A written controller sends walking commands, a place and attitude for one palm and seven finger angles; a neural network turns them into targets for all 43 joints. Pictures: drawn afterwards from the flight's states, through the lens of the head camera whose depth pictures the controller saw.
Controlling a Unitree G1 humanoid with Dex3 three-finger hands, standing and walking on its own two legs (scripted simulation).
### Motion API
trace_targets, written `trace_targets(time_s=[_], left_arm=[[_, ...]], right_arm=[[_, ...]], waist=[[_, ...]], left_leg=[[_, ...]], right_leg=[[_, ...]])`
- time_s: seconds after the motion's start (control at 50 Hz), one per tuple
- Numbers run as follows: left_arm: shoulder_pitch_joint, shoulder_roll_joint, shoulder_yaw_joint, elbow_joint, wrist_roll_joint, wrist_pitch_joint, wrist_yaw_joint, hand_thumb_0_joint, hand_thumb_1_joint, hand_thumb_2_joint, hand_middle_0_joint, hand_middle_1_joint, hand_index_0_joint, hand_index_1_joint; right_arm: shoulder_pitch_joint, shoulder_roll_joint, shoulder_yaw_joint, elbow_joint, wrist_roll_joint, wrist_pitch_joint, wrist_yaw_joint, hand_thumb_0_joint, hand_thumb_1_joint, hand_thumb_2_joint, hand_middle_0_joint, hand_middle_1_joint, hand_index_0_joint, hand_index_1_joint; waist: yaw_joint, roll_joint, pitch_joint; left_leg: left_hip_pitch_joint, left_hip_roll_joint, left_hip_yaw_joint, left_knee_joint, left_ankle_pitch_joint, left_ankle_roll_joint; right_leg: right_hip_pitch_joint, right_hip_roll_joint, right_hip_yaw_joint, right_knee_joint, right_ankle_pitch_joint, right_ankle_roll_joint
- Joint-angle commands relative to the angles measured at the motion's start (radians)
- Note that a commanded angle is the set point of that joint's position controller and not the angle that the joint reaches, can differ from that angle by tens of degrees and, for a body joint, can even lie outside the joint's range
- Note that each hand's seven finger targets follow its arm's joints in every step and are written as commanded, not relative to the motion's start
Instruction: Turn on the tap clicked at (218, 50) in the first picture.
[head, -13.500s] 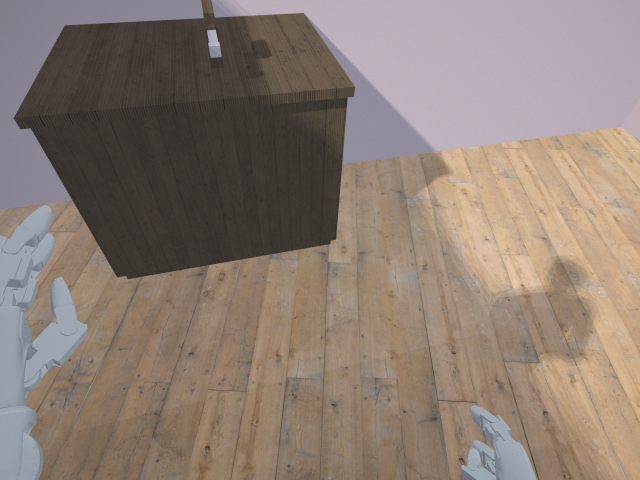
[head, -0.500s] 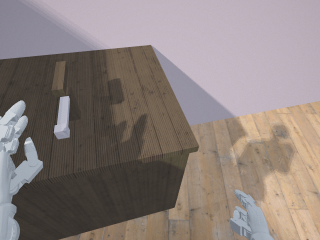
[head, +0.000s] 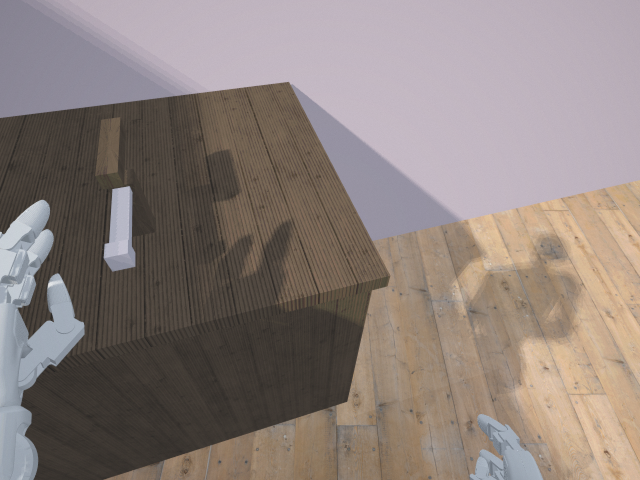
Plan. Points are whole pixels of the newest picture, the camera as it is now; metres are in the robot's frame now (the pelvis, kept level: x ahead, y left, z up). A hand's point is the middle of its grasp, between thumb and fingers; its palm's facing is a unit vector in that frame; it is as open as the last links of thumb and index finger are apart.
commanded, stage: look again from close up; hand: left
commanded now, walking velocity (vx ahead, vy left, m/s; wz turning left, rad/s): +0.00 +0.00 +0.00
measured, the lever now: (120, 255) +0.35 +0.29 +0.08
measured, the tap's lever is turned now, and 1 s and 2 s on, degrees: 0 0 0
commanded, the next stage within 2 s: come to a stop and stand still in 0.28 s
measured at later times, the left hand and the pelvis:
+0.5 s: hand (52, 319) +0.21 +0.26 +0.17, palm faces +0.43 -0.80 -0.43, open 7.4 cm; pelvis -0.01 -0.01 +0.00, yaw +0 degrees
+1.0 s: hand (65, 304) +0.22 +0.25 +0.18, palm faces +0.40 -0.84 -0.38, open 7.4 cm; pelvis +0.00 +0.00 -0.01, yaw -1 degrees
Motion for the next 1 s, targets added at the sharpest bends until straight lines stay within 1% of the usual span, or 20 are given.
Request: trace_targets(time_s=[0.0, 0.02, 0.04, 0.06, 0.08, 0.14, 0.18, 0.26, 0.28, 0.38, 0.44, 0.46, 0.48, 0.5, 0.58, 0.66, 0.72, 0.82, 0.86, 0.98], left_arm=[[-0.033, 0.162, 0.12, -0.207, -0.004, -0.072, 0.015, 0.0, 0.9, 0.9, -0.2, -0.3, -0.2, -0.3], [-1.149, 0.999, 0.703, -0.421, 0.181, -0.172, 0.011, 0.0, 0.9, 0.9, -0.2, -0.3, -0.2, -0.3], [-0.612, 0.391, 0.324, 0.152, 0.056, -0.142, -0.049, 0.0, 0.9, 0.9, -0.2, -0.3, -0.2, -0.3], [-0.334, 0.361, 0.299, 0.091, 0.031, -0.158, -0.049, 0.0, 0.9, 0.9, -0.2, -0.3, -0.2, -0.3], [-0.213, 0.16, 0.155, 0.181, -0.014, -0.136, -0.058, 0.0, 0.9, 0.9, -0.2, -0.3, -0.2, -0.3], [-0.153, 0.129, 0.058, -0.062, -0.014, -0.172, -0.068, 0.0, 0.9, 0.9, -0.2, -0.3, -0.2, -0.3], [-0.055, 0.095, 0.023, -0.077, -0.02, -0.162, -0.061, 0.0, 0.9, 0.9, -0.2, -0.3, -0.2, -0.3], [-0.095, 0.248, 0.191, -0.102, -0.014, -0.167, -0.033, 0.0, 0.9, 0.9, -0.2, -0.3, -0.2, -0.3], [-0.139, 0.33, 0.27, -0.141, -0.01, -0.171, -0.024, 0.0, 0.9, 0.9, -0.2, -0.3, -0.2, -0.3], [-0.27, 0.276, 0.204, -0.232, -0.013, -0.189, -0.038, 0.0, 0.9, 0.9, -0.2, -0.3, -0.2, -0.3], [-0.249, 0.21, 0.142, -0.199, -0.009, -0.185, -0.039, 0.0, 0.9, 0.9, -0.2, -0.3, -0.2, -0.3], [-1.211, 0.987, 0.679, -0.451, 0.174, -0.277, -0.032, 0.0, 0.9, 0.9, -0.2, -0.3, -0.2, -0.3], [-0.91, 0.515, 0.381, -0.002, 0.066, -0.206, -0.057, 0.0, 0.9, 0.9, -0.2, -0.3, -0.2, -0.3], [-0.652, 0.327, 0.241, -0.003, 0.027, -0.193, -0.079, 0.0, 0.9, 0.9, -0.2, -0.3, -0.2, -0.3], [-0.188, 0.032, -0.004, 0.07, -0.021, -0.142, -0.11, 0.0, 0.9, 0.9, -0.2, -0.3, -0.2, -0.3], [-0.087, 0.195, 0.138, -0.024, -0.002, -0.13, -0.074, 0.0, 0.9, 0.9, -0.2, -0.3, -0.2, -0.3], [-0.097, 0.292, 0.277, -0.059, -0.015, -0.136, -0.054, 0.0, 0.9, 0.9, -0.2, -0.3, -0.2, -0.3], [-0.238, 0.298, 0.238, -0.266, -0.005, -0.172, -0.057, 0.0, 0.9, 0.9, -0.2, -0.3, -0.2, -0.3], [-0.252, 0.267, 0.194, -0.299, 0.001, -0.176, -0.055, 0.0, 0.9, 0.9, -0.2, -0.3, -0.2, -0.3], [-0.103, 0.167, 0.139, -0.104, 0.001, -0.143, -0.047, 0.0, 0.9, 0.9, -0.2, -0.3, -0.2, -0.3]], right_arm=[[-0.121, -0.122, -0.042, -0.166, 0.004, -0.053, -0.011, 0.0, -0.9, -0.9, 0.2, 0.3, 0.2, 0.3], [0.056, -0.151, -0.009, -0.143, -0.047, -0.114, -0.014, 0.0, -0.9, -0.9, 0.2, 0.3, 0.2, 0.3], [-0.052, -0.025, 0.01, -0.101, -0.001, -0.117, -0.006, 0.0, -0.9, -0.9, 0.2, 0.3, 0.2, 0.3], [-0.022, -0.073, -0.023, -0.147, -0.009, -0.14, -0.006, 0.0, -0.9, -0.9, 0.2, 0.3, 0.2, 0.3], [-0.07, -0.096, -0.029, -0.154, 0.018, -0.138, 0.019, 0.0, -0.9, -0.9, 0.2, 0.3, 0.2, 0.3], [-0.067, -0.124, -0.037, -0.165, 0.012, -0.123, 0.056, 0.0, -0.9, -0.9, 0.2, 0.3, 0.2, 0.3], [-0.09, -0.111, -0.031, -0.176, 0.022, -0.124, 0.068, 0.0, -0.9, -0.9, 0.2, 0.3, 0.2, 0.3], [-0.1, -0.122, -0.037, -0.187, 0.008, -0.114, 0.039, 0.0, -0.9, -0.9, 0.2, 0.3, 0.2, 0.3], [-0.114, -0.123, -0.036, -0.184, 0.008, -0.109, 0.03, 0.0, -0.9, -0.9, 0.2, 0.3, 0.2, 0.3], [-0.124, -0.101, -0.017, -0.195, 0.002, -0.125, 0.012, 0.0, -0.9, -0.9, 0.2, 0.3, 0.2, 0.3], [-0.097, -0.107, -0.02, -0.178, -0.002, -0.146, 0.018, 0.0, -0.9, -0.9, 0.2, 0.3, 0.2, 0.3], [0.083, -0.147, 0.003, -0.098, -0.075, -0.193, 0.015, 0.0, -0.9, -0.9, 0.2, 0.3, 0.2, 0.3], [-0.035, -0.05, -0.009, -0.061, 0.001, -0.168, 0.032, 0.0, -0.9, -0.9, 0.2, 0.3, 0.2, 0.3], [-0.047, -0.088, -0.019, -0.089, -0.009, -0.156, 0.048, 0.0, -0.9, -0.9, 0.2, 0.3, 0.2, 0.3], [-0.036, -0.119, -0.047, -0.141, 0.029, -0.125, 0.088, 0.0, -0.9, -0.9, 0.2, 0.3, 0.2, 0.3], [-0.093, -0.123, -0.042, -0.184, 0.029, -0.083, 0.068, 0.0, -0.9, -0.9, 0.2, 0.3, 0.2, 0.3], [-0.128, -0.112, -0.035, -0.207, 0.02, -0.064, 0.028, 0.0, -0.9, -0.9, 0.2, 0.3, 0.2, 0.3], [-0.14, -0.108, -0.016, -0.211, 0.002, -0.101, 0.012, 0.0, -0.9, -0.9, 0.2, 0.3, 0.2, 0.3], [-0.122, -0.111, -0.016, -0.2, -0.001, -0.13, 0.021, 0.0, -0.9, -0.9, 0.2, 0.3, 0.2, 0.3], [-0.079, -0.128, -0.035, -0.153, -0.004, -0.138, 0.029, 0.0, -0.9, -0.9, 0.2, 0.3, 0.2, 0.3]], waist=[[0.005, 0.045, -0.116], [0.003, -0.031, 0.019], [0.019, -0.03, -0.21], [0.053, -0.035, -0.137], [0.024, 0.108, -0.162], [0.028, 0.157, -0.192], [0.034, 0.061, -0.168], [0.035, -0.188, -0.145], [0.031, -0.146, -0.152], [0.023, 0.111, -0.113], [0.028, 0.097, -0.15], [0.028, 0.118, -0.063], [0.011, 0.226, -0.115], [0.003, 0.168, -0.102], [0.018, 0.184, -0.156], [0.035, -0.178, -0.127], [0.028, -0.285, -0.138], [0.023, 0.19, -0.145], [0.025, 0.254, -0.181], [0.018, 0.005, -0.177]], left_leg=[[-0.188, 0.138, -0.104, -0.103, 0.145, -0.027], [-0.362, 0.125, -0.036, 0.036, 0.283, 0.001], [-0.19, 0.09, -0.057, 0.01, 0.326, -0.01], [-0.155, 0.093, -0.056, 0.012, 0.322, -0.042], [-0.08, 0.083, -0.013, 0.0, 0.342, -0.073], [-0.138, 0.103, -0.032, -0.027, 0.348, -0.055], [-0.171, 0.112, -0.031, -0.052, 0.245, -0.035], [-0.22, 0.087, -0.056, -0.058, 0.109, -0.031], [-0.2, 0.082, -0.054, -0.054, 0.093, -0.03], [-0.199, 0.091, -0.065, -0.079, 0.077, -0.019], [-0.174, 0.09, -0.048, -0.062, 0.135, -0.022], [-0.315, 0.091, 0.001, 0.073, 0.265, -0.006], [-0.149, 0.146, -0.086, 0.029, 0.301, -0.066], [-0.103, 0.111, -0.048, -0.027, 0.279, -0.094], [-0.162, 0.108, -0.031, -0.056, 0.185, -0.049], [-0.239, 0.115, -0.043, -0.076, 0.081, -0.031], [-0.226, 0.095, -0.049, -0.067, 0.051, -0.03], [-0.222, 0.092, -0.032, -0.068, 0.045, -0.011], [-0.215, 0.083, -0.017, -0.041, 0.11, -0.017], [-0.114, 0.081, -0.012, -0.011, 0.217, -0.05]], right_leg=[[0.225, -0.103, 0.103, 0.001, 0.106, -0.015], [0.161, -0.036, 0.063, 0.078, 0.07, 0.028], [0.141, -0.122, 0.066, 0.055, 0.103, -0.046], [0.167, -0.107, 0.195, -0.003, 0.259, -0.047], [0.183, -0.126, 0.165, 0.059, 0.296, -0.067], [0.237, -0.106, 0.124, 0.079, 0.242, -0.03], [0.243, -0.094, 0.104, 0.078, 0.18, -0.016], [0.231, -0.099, 0.13, 0.013, 0.045, -0.009], [0.212, -0.103, 0.144, 0.011, 0.02, -0.014], [0.178, -0.09, 0.136, 0.038, 0.02, -0.016], [0.223, -0.084, 0.122, 0.044, 0.104, -0.014], [0.168, -0.029, 0.123, 0.083, 0.088, 0.027], [0.037, -0.152, 0.099, 0.081, 0.03, -0.087], [0.058, -0.081, 0.118, 0.096, 0.086, -0.073], [0.171, -0.083, 0.111, 0.105, 0.131, -0.026], [0.204, -0.08, 0.101, 0.031, 0.033, -0.001], [0.192, -0.093, 0.125, -0.011, -0.032, -0.005], [0.207, -0.082, 0.136, 0.056, 0.042, -0.015], [0.25, -0.079, 0.124, 0.079, 0.147, -0.016], [0.17, -0.083, 0.128, 0.044, 0.217, -0.021]])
